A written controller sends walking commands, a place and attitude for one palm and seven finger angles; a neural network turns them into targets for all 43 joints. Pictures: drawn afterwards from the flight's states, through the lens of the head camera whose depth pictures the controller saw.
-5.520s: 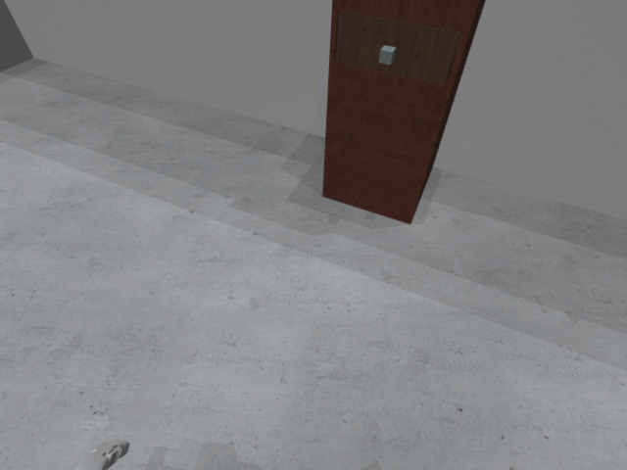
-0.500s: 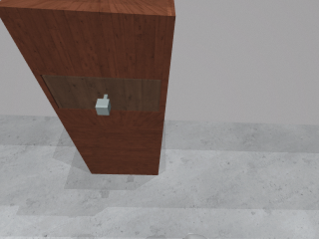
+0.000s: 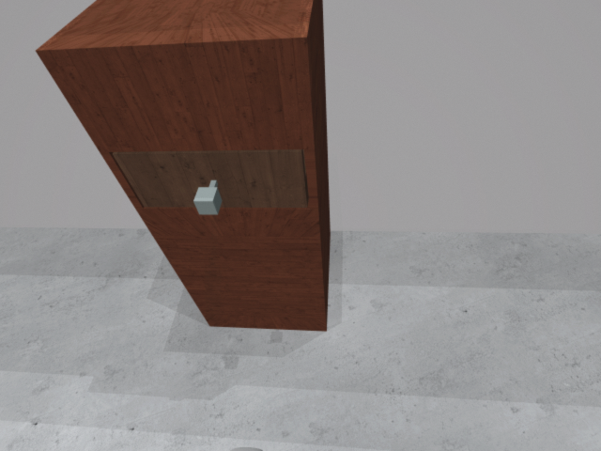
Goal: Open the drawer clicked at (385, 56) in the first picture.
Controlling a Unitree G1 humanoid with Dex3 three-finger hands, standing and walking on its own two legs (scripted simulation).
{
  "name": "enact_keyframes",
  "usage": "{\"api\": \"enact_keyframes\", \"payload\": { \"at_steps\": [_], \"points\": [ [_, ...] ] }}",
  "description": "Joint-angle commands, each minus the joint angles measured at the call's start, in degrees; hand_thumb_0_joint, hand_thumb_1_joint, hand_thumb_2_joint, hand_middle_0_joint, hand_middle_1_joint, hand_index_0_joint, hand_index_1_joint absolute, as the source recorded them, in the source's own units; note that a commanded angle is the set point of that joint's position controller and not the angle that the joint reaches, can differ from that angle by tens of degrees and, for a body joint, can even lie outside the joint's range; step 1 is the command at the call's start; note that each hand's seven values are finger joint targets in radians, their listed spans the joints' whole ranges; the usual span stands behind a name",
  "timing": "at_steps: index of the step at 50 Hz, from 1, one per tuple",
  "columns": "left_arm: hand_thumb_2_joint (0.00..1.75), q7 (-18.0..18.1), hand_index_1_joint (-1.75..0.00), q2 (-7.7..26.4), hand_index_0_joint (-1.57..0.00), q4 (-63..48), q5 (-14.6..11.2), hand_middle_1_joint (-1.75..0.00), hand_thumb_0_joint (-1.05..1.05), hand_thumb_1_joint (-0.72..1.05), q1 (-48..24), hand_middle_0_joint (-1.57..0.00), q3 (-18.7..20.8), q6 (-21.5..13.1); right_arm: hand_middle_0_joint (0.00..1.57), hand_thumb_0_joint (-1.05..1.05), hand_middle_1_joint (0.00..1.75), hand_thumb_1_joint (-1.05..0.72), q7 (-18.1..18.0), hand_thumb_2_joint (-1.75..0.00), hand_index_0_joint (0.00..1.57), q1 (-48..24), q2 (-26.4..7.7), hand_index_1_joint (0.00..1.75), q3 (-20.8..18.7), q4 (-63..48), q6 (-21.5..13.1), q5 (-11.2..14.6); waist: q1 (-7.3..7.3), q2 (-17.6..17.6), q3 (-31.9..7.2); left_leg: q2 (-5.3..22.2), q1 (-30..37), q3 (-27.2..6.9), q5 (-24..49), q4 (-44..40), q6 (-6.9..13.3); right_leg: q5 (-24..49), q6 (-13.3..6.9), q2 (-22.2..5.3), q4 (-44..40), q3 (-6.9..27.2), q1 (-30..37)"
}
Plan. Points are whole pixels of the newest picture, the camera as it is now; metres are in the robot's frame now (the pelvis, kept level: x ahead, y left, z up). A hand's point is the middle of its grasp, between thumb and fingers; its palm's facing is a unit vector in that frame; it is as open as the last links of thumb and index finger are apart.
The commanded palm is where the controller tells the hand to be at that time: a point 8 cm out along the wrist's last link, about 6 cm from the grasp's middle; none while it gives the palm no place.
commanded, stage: come to a stop and stand still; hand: left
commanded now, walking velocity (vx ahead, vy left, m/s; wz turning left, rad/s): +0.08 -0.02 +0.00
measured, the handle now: (210, 194) +0.58 +0.25 -0.04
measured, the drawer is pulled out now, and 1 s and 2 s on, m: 0.00 0.00 0.00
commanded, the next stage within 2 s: look again from close up in 1.04 s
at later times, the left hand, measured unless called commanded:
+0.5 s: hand out of the picture +0.05 +0.23 -0.19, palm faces +0.00 -0.98 -0.18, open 7.4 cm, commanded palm none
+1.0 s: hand out of the picture +0.08 +0.21 -0.18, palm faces +0.05 -0.97 -0.22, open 7.2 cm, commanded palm none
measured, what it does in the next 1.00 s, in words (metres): steps on the spot: left foot, then right foot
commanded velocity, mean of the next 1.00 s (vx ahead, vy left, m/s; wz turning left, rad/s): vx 0.01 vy -0.06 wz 0.00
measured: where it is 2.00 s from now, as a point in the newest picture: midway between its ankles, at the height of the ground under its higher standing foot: outside the picture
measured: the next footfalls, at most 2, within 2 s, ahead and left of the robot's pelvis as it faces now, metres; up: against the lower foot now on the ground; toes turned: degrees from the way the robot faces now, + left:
left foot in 0.18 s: +0.04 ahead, +0.17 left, +0.00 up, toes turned +3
right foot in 0.52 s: +0.06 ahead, -0.07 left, +0.00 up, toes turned -5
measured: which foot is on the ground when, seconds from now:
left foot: up 0.00-0.16, down 0.18-1.00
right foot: down 0.00-0.18, up 0.20-0.50, down 0.52-1.00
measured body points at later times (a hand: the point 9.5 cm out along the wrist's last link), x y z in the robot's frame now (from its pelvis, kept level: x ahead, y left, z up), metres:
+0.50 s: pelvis +0.03 +0.04 -0.01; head +0.07 +0.05 +0.44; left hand +0.05 +0.28 -0.17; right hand +0.00 -0.17 -0.16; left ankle -0.03 +0.18 -0.75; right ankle +0.02 -0.07 -0.74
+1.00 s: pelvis +0.06 +0.03 -0.01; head +0.07 +0.02 +0.44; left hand +0.07 +0.26 -0.17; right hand +0.06 -0.20 -0.17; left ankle -0.01 +0.17 -0.75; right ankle +0.02 -0.07 -0.75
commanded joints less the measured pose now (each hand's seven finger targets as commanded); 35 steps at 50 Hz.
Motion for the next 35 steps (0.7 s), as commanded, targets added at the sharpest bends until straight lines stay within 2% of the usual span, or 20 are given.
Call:
{"api": "enact_keyframes", "payload": {
  "at_steps": [1,3,6,7,8,9,10,11,12,13,17,20,23,25,27,28,29,30,33,35],
  "points": [
    [0.9,0.05,-0.3,12.47,-0.2,-2.18,0.47,-0.3,0.0,0.9,2.01,-0.2,2.71,-0.45,0.2,0.0,0.3,-0.9,-0.11,-0.9,0.2,-0.63,-0.54,0.3,0.51,-4.39,-1.88,0.61,0.74,-14.22,-0.35,0.55,-1.16,1.84,-4.51,-10.15,1.04,-15.41,-6.08,-12.96,-14.21,16.2,3.8],
    [0.9,-0.12,-0.3,12.67,-0.2,-1.44,0.64,-0.3,0.0,0.9,1.73,-0.2,2.61,-0.25,0.2,0.0,0.3,-0.9,-0.34,-0.9,0.2,-0.1,0.53,0.3,1.07,-4.11,-2.78,1.01,0.65,-14.79,-0.73,-0.56,4.49,2.98,-5.78,-17.17,1.97,-13.69,-6.22,-12.01,-13.88,15.14,1.61],
    [0.9,-0.38,-0.3,11.0,-0.2,0.06,-0.26,-0.3,0.0,0.9,-0.79,-0.2,1.88,0.27,0.2,0.0,0.3,-0.9,-1.23,-0.9,0.2,7.91,1.94,0.3,1.92,-0.85,-4.19,1.15,-3.53,-12.25,-2.43,-1.78,19.19,4.97,4.08,-33.65,2.67,-16.08,-2.28,-6.35,-8.76,9.32,-5.31],
    [0.9,-0.57,-0.3,8.58,-0.2,0.49,-0.81,-0.3,0.0,0.9,0.42,-0.2,1.12,0.38,0.2,0.0,0.3,-0.9,-1.71,-0.9,0.2,9.72,0.05,0.3,1.89,0.21,-5.02,1.07,-3.84,-4.69,-3.41,1.06,23.17,2.17,3.55,-37.7,2.66,-15.07,-0.67,-3.42,-2.5,7.07,-7.89],
    [0.9,-0.85,-0.3,4.96,-0.2,0.73,-1.35,-0.3,0.0,0.9,2.6,-0.2,0.16,0.52,0.2,0.0,0.3,-0.9,-2.05,-0.9,0.2,9.56,-3.9,0.3,1.23,-0.05,-5.68,0.51,-3.62,8.32,-2.33,11.21,19.94,-12.11,-6.71,-44.16,5.13,-14.1,1.31,1.17,7.54,2.91,-11.53],
    [0.9,-0.89,-0.3,3.75,-0.2,0.45,-0.95,-0.3,0.0,0.9,2.73,-0.2,-0.15,0.65,0.2,0.0,0.3,-0.9,-2.31,-0.9,0.2,6.31,-6.95,0.3,0.87,-1.91,-5.14,0.67,-2.83,13.52,1.06,17.89,12.15,-19.0,-14.75,-49.53,7.76,-17.26,1.96,2.26,12.54,0.89,-11.99],
    [0.9,-1.03,-0.3,3.99,-0.2,0.57,-0.59,-0.3,0.0,0.9,1.48,-0.2,-0.01,0.62,0.2,0.0,0.3,-0.9,-2.48,-0.9,0.2,3.63,-7.0,0.3,1.23,-2.72,-4.9,0.04,-2.54,9.41,4.94,19.05,4.66,-20.13,-19.14,-51.45,10.16,-15.56,1.7,1.81,16.44,3.04,-10.57],
    [0.9,-1.5,-0.3,4.22,-0.2,1.47,-0.06,-0.3,0.0,0.9,1.53,-0.2,0.24,0.7,0.2,0.0,0.3,-0.9,-2.74,-0.9,0.2,1.43,-5.59,0.3,1.63,-2.76,-5.14,-0.18,-2.0,7.47,5.46,16.76,2.96,-18.79,-19.58,-52.07,10.09,-13.42,1.87,1.78,19.34,3.39,-9.45],
    [0.9,-1.65,-0.3,4.28,-0.2,2.84,0.21,-0.3,0.0,0.9,1.99,-0.2,0.47,1.27,0.2,0.0,0.3,-0.9,-3.11,-0.9,0.2,0.63,-4.33,0.3,1.82,-1.94,-5.35,0.01,-1.62,10.84,6.65,14.15,4.83,-14.93,-12.96,-51.38,8.64,-11.42,2.27,1.56,22.32,4.08,-10.76],
    [0.9,-1.93,-0.3,5.02,-0.2,3.49,-0.02,-0.3,0.0,0.9,2.7,-0.2,0.56,1.21,0.2,0.0,0.3,-0.9,-3.46,-0.9,0.2,1.15,-2.77,0.3,2.21,-1.64,-5.5,0.25,-1.59,9.3,6.81,12.72,7.46,-11.84,-4.68,-49.4,8.53,-9.46,2.5,1.64,24.28,4.71,-12.07],
    [0.9,-2.15,-0.3,5.01,-0.2,3.29,-0.49,-0.3,0.0,0.9,1.76,-0.2,0.76,1.07,0.2,0.0,0.3,-0.9,-4.7,-0.9,0.2,6.67,-2.2,0.3,2.2,1.03,-6.05,0.31,-2.66,6.1,2.4,13.25,18.65,-6.39,35.16,-40.28,10.13,-10.36,3.65,2.11,26.25,4.33,-14.13],
    [0.9,-1.85,-0.3,3.71,-0.2,2.54,-1.05,-0.3,0.0,0.9,-0.57,-0.2,0.25,0.87,0.2,0.0,0.3,-0.9,-4.83,-0.9,0.2,7.51,-2.05,0.3,2.12,2.03,-6.03,0.34,-3.23,7.36,0.52,12.73,21.13,-4.42,44.35,-36.91,11.09,-12.34,3.49,2.01,19.71,2.96,-10.4],
    [0.9,-1.59,-0.3,3.72,-0.2,2.43,-1.49,-0.3,0.0,0.9,-1.36,-0.2,0.2,0.15,0.2,0.0,0.3,-0.9,-4.5,-0.9,0.2,7.14,-1.94,0.3,1.63,2.93,-5.74,0.35,-3.23,9.5,-0.76,11.37,20.82,-4.81,42.62,-33.94,10.44,-9.6,2.53,2.98,8.05,1.18,-4.01],
    [0.9,-1.36,-0.3,4.34,-0.2,3.86,-1.37,-0.3,0.0,0.9,2.08,-0.2,0.25,-0.58,0.2,0.0,0.3,-0.9,-4.29,-0.9,0.2,7.17,-1.37,0.3,1.51,3.39,-5.81,0.87,-1.45,4.94,-3.16,8.82,17.79,-3.53,35.99,-30.08,7.53,4.42,2.18,2.67,-2.81,0.87,5.24],
    [0.9,-0.41,-0.3,8.32,-0.2,5.63,-1.25,-0.3,0.0,0.9,4.86,-0.2,0.66,-1.35,0.2,0.0,0.3,-0.9,-3.78,-0.9,0.2,7.65,2.8,0.3,2.4,3.13,-6.02,1.72,-1.26,-5.27,-7.04,3.83,6.21,1.37,12.32,-27.13,3.35,28.38,-1.25,-7.4,0.19,9.85,19.07],
    [0.9,-0.28,-0.3,9.4,-0.2,6.05,-1.4,-0.3,0.0,0.9,4.15,-0.2,0.44,-1.43,0.2,0.0,0.3,-0.9,-3.55,-0.9,0.2,7.51,3.87,0.3,2.73,3.21,-5.85,1.78,-1.65,-6.96,-6.3,2.13,4.8,2.35,1.68,-27.94,2.74,32.43,-3.65,-10.99,0.3,10.37,18.77],
    [0.9,0.08,-0.3,8.62,-0.2,5.99,-1.36,-0.3,0.0,0.9,3.81,-0.2,0.44,-1.49,0.2,0.0,0.3,-0.9,-3.73,-0.9,0.2,7.02,4.54,0.3,2.67,3.5,-5.09,1.47,-1.32,-13.36,-6.73,2.0,6.26,2.99,-3.92,-25.29,2.46,33.45,-4.86,-10.49,-1.33,10.84,17.7],
    [0.9,0.23,-0.3,7.87,-0.2,5.89,-1.35,-0.3,0.0,0.9,2.69,-0.2,0.25,-1.48,0.2,0.0,0.3,-0.9,-3.83,-0.9,0.2,6.31,3.9,0.3,2.65,3.76,-4.76,1.35,-1.28,-14.31,-4.63,2.54,6.14,2.46,-6.48,-23.24,2.41,34.85,-5.51,-9.98,-2.21,10.42,15.62],
    [0.9,0.41,-0.3,6.18,-0.2,5.5,-1.38,-0.3,0.0,0.9,-0.28,-0.2,-0.39,-1.18,0.2,0.0,0.3,-0.9,-3.81,-0.9,0.2,6.83,4.59,0.3,2.87,4.91,-4.4,1.37,-2.21,-11.31,-1.82,3.55,7.31,2.13,-4.1,-24.8,2.59,33.04,-5.68,-8.35,-2.11,7.66,12.48],
    [0.9,0.51,-0.3,5.67,-0.2,5.18,-1.75,-0.3,0.0,0.9,-1.77,-0.2,-0.55,-1.16,0.2,0.0,0.3,-0.9,-3.66,-0.9,0.2,8.74,4.71,0.3,3.02,6.44,-4.79,1.34,-3.09,-6.73,-2.8,4.36,12.27,1.82,10.12,-31.2,2.8,27.61,-3.82,-5.72,-0.48,5.4,10.44]
  ]
}}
